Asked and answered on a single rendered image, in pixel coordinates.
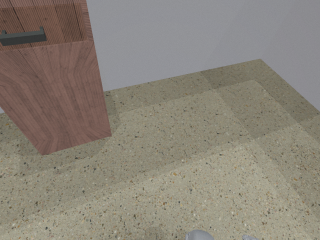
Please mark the handle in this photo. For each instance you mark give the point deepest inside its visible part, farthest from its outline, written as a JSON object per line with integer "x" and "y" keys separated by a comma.
{"x": 22, "y": 37}

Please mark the cabinet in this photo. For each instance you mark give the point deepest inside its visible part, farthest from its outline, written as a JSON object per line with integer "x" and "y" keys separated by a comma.
{"x": 54, "y": 93}

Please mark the robot right thigh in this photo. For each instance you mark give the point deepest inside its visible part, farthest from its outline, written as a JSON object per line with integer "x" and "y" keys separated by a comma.
{"x": 197, "y": 234}

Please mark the drawer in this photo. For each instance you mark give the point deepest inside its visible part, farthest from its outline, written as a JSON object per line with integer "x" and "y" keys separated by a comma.
{"x": 62, "y": 23}

